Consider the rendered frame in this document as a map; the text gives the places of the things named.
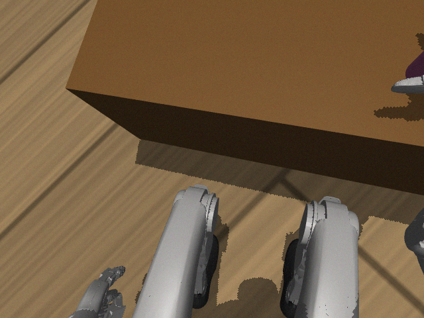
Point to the right robot arm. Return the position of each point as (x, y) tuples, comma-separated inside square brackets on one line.
[(414, 237)]

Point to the left robot foot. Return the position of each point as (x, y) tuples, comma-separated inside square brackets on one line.
[(200, 299)]

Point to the right robot foot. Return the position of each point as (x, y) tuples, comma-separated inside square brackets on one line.
[(286, 306)]

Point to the left robot hand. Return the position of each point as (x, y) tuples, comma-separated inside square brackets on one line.
[(98, 296)]

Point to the right robot hand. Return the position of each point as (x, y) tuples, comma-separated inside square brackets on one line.
[(409, 85)]

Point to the can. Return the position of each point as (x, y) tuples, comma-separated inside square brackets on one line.
[(416, 68)]

